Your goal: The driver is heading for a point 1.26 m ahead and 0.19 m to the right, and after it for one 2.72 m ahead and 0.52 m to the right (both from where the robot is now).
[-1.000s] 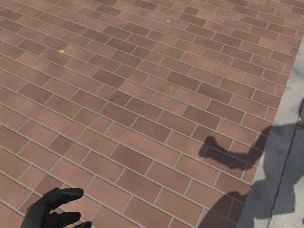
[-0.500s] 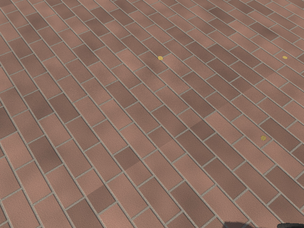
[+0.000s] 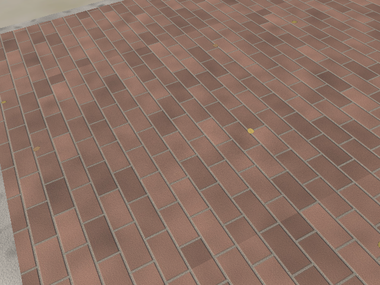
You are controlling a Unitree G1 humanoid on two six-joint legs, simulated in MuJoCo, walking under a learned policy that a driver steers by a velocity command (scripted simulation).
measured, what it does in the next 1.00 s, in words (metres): walks ahead, turning right: left foot, then right foot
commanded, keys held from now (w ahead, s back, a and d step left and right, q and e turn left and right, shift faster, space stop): w+e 0.64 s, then w+q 0.06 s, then q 0.30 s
